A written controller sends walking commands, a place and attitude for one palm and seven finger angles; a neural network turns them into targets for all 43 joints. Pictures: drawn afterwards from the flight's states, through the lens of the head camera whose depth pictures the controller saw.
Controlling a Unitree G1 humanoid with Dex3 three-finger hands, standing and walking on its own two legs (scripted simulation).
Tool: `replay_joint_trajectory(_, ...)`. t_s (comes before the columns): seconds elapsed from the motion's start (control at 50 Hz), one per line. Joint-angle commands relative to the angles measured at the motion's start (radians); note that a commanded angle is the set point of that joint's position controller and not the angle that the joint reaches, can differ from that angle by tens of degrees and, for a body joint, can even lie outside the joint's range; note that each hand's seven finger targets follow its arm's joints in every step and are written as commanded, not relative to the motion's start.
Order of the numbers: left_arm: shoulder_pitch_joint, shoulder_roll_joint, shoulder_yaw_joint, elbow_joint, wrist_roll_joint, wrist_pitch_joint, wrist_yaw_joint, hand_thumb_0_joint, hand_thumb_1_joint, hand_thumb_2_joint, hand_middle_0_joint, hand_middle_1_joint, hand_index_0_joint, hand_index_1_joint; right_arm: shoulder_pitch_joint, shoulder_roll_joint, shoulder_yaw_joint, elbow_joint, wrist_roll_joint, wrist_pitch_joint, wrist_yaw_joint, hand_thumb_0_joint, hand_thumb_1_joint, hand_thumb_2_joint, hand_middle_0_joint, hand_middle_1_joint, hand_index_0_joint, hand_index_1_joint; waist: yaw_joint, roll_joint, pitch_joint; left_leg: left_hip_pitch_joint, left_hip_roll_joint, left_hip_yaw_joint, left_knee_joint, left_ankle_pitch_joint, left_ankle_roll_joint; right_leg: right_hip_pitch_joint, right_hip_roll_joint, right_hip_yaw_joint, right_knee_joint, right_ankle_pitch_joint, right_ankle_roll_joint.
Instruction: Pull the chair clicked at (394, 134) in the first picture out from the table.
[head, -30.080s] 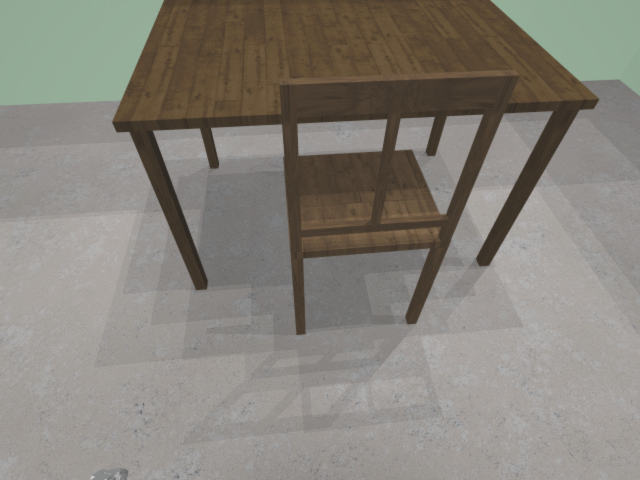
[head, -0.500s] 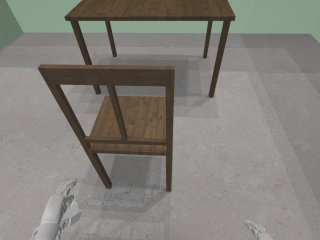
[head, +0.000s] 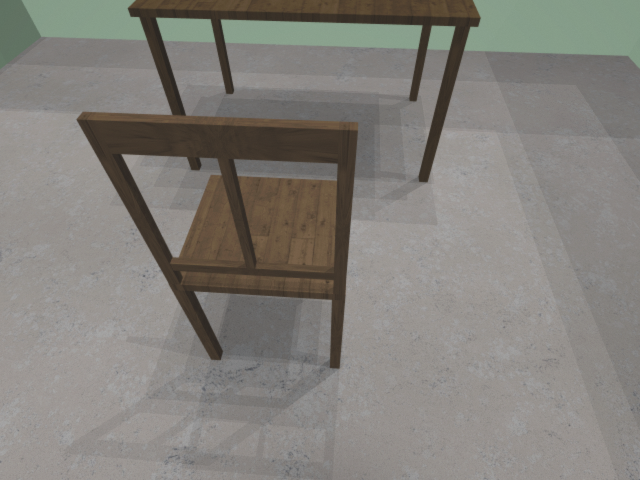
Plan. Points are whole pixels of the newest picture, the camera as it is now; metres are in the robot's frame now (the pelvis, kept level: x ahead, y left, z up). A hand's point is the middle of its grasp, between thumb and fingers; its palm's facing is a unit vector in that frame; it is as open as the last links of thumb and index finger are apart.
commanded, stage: let the arm hang, fingers relaxed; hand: left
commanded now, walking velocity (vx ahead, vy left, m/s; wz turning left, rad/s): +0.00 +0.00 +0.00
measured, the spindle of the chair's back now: (240, 218) +0.57 +0.20 -0.08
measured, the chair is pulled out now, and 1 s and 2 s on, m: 0.72 0.72 0.72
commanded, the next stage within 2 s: look to check the result in 0.44 s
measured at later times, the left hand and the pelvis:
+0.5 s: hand out of the picture -0.01 +0.14 -0.17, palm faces +0.03 -0.99 -0.17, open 7.3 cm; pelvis +0.00 -0.01 +0.00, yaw +0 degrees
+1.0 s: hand out of the picture -0.01 +0.13 -0.17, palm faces +0.04 -0.99 -0.17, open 7.4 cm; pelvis +0.01 -0.02 +0.00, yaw +0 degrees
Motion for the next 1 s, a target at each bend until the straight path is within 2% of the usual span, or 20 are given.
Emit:
replay_joint_trajectory(0.0,0.044,0.071,0.011,-0.023,0.0,-0.024,0.009,0.0,0.9,0.9,-0.2,-0.3,-0.2,-0.3,0.076,-0.082,-0.012,-0.017,0.002,-0.021,-0.011,0.0,-0.9,-0.9,0.2,0.3,0.2,0.3,-0.005,-0.052,0.036,-0.023,0.117,-0.127,-0.106,0.007,0.029,-0.038,-0.077,0.092,-0.084,-0.003,-0.05)
replay_joint_trajectory(0.12,0.059,0.048,0.012,-0.013,0.002,-0.026,0.015,0.0,0.9,0.9,-0.2,-0.3,-0.2,-0.3,0.08,-0.055,-0.009,0.002,0.0,-0.024,-0.013,0.0,-0.9,-0.9,0.2,0.3,0.2,0.3,-0.006,-0.021,0.051,-0.02,0.112,-0.119,-0.103,0.017,0.027,-0.057,-0.077,0.106,-0.079,0.004,-0.051)
replay_joint_trajectory(0.2,0.06,0.035,0.016,-0.013,0.001,-0.027,0.017,0.0,0.9,0.9,-0.2,-0.3,-0.2,-0.3,0.081,-0.039,-0.009,0.01,0.001,-0.024,-0.015,0.0,-0.9,-0.9,0.2,0.3,0.2,0.3,-0.004,-0.043,0.063,-0.023,0.107,-0.112,-0.095,0.019,0.025,-0.062,-0.076,0.103,-0.083,0.001,-0.053)
replay_joint_trajectory(0.28,0.058,0.024,0.018,-0.011,0.001,-0.029,0.018,0.0,0.9,0.9,-0.2,-0.3,-0.2,-0.3,0.083,-0.028,-0.011,0.016,-0.001,-0.026,-0.016,0.0,-0.9,-0.9,0.2,0.3,0.2,0.3,-0.006,-0.009,0.057,-0.018,0.106,-0.108,-0.089,0.032,0.022,-0.062,-0.079,0.113,-0.08,0.012,-0.054)
replay_joint_trajectory(0.3,0.054,0.023,0.018,-0.012,0.001,-0.029,0.017,0.0,0.9,0.9,-0.2,-0.3,-0.2,-0.3,0.088,-0.021,-0.01,0.016,0.0,-0.026,-0.017,0.0,-0.9,-0.9,0.2,0.3,0.2,0.3,-0.007,-0.018,0.067,-0.022,0.106,-0.109,-0.089,0.04,0.024,-0.06,-0.073,0.106,-0.084,0.021,-0.055)
replay_joint_trajectory(0.38,0.056,0.019,0.021,-0.016,0.0,-0.032,0.017,0.0,0.9,0.9,-0.2,-0.3,-0.2,-0.3,0.093,-0.022,-0.01,0.018,0.0,-0.031,-0.02,0.0,-0.9,-0.9,0.2,0.3,0.2,0.3,-0.008,-0.015,0.027,0.003,0.107,-0.106,-0.073,0.097,0.021,-0.036,-0.08,0.109,-0.075,0.064,-0.055)
replay_joint_trajectory(0.4,0.057,0.015,0.019,-0.014,-0.001,-0.032,0.017,0.0,0.9,0.9,-0.2,-0.3,-0.2,-0.3,0.09,-0.019,-0.01,0.018,0.001,-0.029,-0.021,0.0,-0.9,-0.9,0.2,0.3,0.2,0.3,-0.006,-0.025,0.041,0.005,0.109,-0.104,-0.073,0.096,0.023,-0.046,-0.076,0.107,-0.083,0.062,-0.056)
replay_joint_trajectory(0.48,0.059,0.016,0.02,-0.014,-0.002,-0.034,0.017,0.0,0.9,0.9,-0.2,-0.3,-0.2,-0.3,0.091,-0.021,-0.01,0.02,0.002,-0.03,-0.022,0.0,-0.9,-0.9,0.2,0.3,0.2,0.3,-0.007,-0.027,0.023,0.018,0.108,-0.104,-0.065,0.116,0.02,-0.034,-0.083,0.11,-0.08,0.078,-0.056)
replay_joint_trajectory(0.5,0.052,0.013,0.02,-0.017,-0.001,-0.033,0.018,0.0,0.9,0.9,-0.2,-0.3,-0.2,-0.3,0.094,-0.017,-0.01,0.022,0.002,-0.027,-0.022,0.0,-0.9,-0.9,0.2,0.3,0.2,0.3,-0.01,-0.031,0.046,0.006,0.108,-0.103,-0.067,0.107,0.02,-0.041,-0.077,0.107,-0.086,0.068,-0.058)
replay_joint_trajectory(0.54,0.056,0.015,0.02,-0.016,-0.001,-0.033,0.018,0.0,0.9,0.9,-0.2,-0.3,-0.2,-0.3,0.093,-0.018,-0.01,0.025,0.001,-0.027,-0.021,0.0,-0.9,-0.9,0.2,0.3,0.2,0.3,-0.009,-0.022,0.034,0.011,0.109,-0.103,-0.066,0.107,0.018,-0.037,-0.081,0.111,-0.083,0.068,-0.058)
replay_joint_trajectory(0.58,0.054,0.016,0.02,-0.016,-0.001,-0.033,0.018,0.0,0.9,0.9,-0.2,-0.3,-0.2,-0.3,0.092,-0.018,-0.011,0.025,0.001,-0.026,-0.021,0.0,-0.9,-0.9,0.2,0.3,0.2,0.3,-0.01,-0.042,0.046,0.005,0.106,-0.101,-0.066,0.094,0.016,-0.041,-0.081,0.11,-0.087,0.055,-0.059)
replay_joint_trajectory(0.62,0.056,0.014,0.018,-0.014,-0.001,-0.032,0.018,0.0,0.9,0.9,-0.2,-0.3,-0.2,-0.3,0.088,-0.02,-0.012,0.025,0.001,-0.023,-0.021,0.0,-0.9,-0.9,0.2,0.3,0.2,0.3,-0.012,-0.03,0.059,0.01,0.107,-0.099,-0.067,0.084,0.016,-0.058,-0.08,0.114,-0.092,0.044,-0.06)
replay_joint_trajectory(0.68,0.052,0.018,0.021,-0.016,-0.002,-0.034,0.017,0.0,0.9,0.9,-0.2,-0.3,-0.2,-0.3,0.095,-0.022,-0.01,0.027,0.001,-0.028,-0.022,0.0,-0.9,-0.9,0.2,0.3,0.2,0.3,-0.011,-0.028,0.02,0.019,0.11,-0.1,-0.064,0.116,0.016,-0.027,-0.082,0.11,-0.082,0.076,-0.059)
replay_joint_trajectory(0.78,0.055,0.014,0.021,-0.014,-0.002,-0.034,0.017,0.0,0.9,0.9,-0.2,-0.3,-0.2,-0.3,0.088,-0.019,-0.01,0.029,0.002,-0.028,-0.024,0.0,-0.9,-0.9,0.2,0.3,0.2,0.3,-0.009,-0.026,0.029,0.02,0.109,-0.101,-0.063,0.122,0.015,-0.028,-0.082,0.11,-0.085,0.081,-0.06)
replay_joint_trajectory(0.8,0.056,0.012,0.019,-0.015,-0.002,-0.033,0.017,0.0,0.9,0.9,-0.2,-0.3,-0.2,-0.3,0.086,-0.016,-0.011,0.028,0.003,-0.025,-0.024,0.0,-0.9,-0.9,0.2,0.3,0.2,0.3,-0.008,-0.034,0.051,0.016,0.109,-0.099,-0.063,0.111,0.016,-0.043,-0.078,0.107,-0.093,0.072,-0.061)
replay_joint_trajectory(0.84,0.052,0.015,0.021,-0.017,-0.002,-0.033,0.017,0.0,0.9,0.9,-0.2,-0.3,-0.2,-0.3,0.093,-0.019,-0.01,0.028,0.001,-0.027,-0.024,0.0,-0.9,-0.9,0.2,0.3,0.2,0.3,-0.011,-0.017,0.03,0.021,0.111,-0.101,-0.062,0.131,0.015,-0.028,-0.081,0.107,-0.082,0.085,-0.06)
replay_joint_trajectory(0.86,0.053,0.014,0.022,-0.017,-0.002,-0.034,0.018,0.0,0.9,0.9,-0.2,-0.3,-0.2,-0.3,0.091,-0.018,-0.011,0.029,0.002,-0.028,-0.024,0.0,-0.9,-0.9,0.2,0.3,0.2,0.3,-0.01,-0.03,0.025,0.025,0.112,-0.102,-0.061,0.141,0.016,-0.025,-0.081,0.109,-0.081,0.095,-0.06)
replay_joint_trajectory(0.98,0.049,0.014,0.023,-0.018,-0.002,-0.034,0.017,0.0,0.9,0.9,-0.2,-0.3,-0.2,-0.3,0.089,-0.019,-0.01,0.03,0.002,-0.028,-0.025,0.0,-0.9,-0.9,0.2,0.3,0.2,0.3,-0.01,-0.025,0.031,0.023,0.113,-0.099,-0.065,0.133,0.013,-0.024,-0.081,0.109,-0.085,0.091,-0.06)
